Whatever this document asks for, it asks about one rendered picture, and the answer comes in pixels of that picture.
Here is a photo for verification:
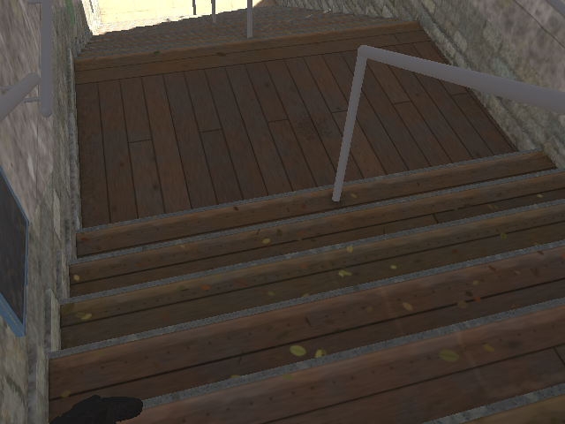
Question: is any robot left hand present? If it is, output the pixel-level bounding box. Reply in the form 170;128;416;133
50;395;143;424

